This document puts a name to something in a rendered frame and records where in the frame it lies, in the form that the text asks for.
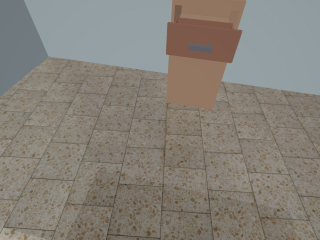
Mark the cabinet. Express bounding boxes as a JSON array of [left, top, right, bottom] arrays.
[[166, 0, 247, 110]]

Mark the drawer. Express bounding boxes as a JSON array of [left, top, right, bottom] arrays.
[[166, 17, 243, 63]]

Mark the handle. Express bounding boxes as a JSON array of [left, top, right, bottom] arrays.
[[188, 42, 212, 53]]

